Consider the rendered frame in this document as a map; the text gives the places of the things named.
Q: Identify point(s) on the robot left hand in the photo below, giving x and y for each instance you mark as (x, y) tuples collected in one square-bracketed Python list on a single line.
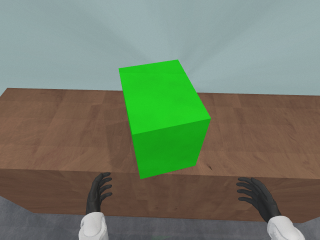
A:
[(95, 198)]

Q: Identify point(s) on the robot right forearm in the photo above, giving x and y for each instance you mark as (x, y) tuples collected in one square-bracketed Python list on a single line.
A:
[(281, 228)]

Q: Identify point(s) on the robot right hand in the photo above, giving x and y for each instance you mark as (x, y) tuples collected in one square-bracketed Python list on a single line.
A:
[(261, 199)]

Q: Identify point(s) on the robot left forearm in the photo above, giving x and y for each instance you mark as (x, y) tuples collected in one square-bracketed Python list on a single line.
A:
[(93, 227)]

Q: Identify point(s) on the pedestal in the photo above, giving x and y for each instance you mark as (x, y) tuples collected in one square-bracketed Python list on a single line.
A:
[(55, 142)]

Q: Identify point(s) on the carton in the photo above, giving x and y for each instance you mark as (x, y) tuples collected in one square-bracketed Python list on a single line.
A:
[(167, 119)]

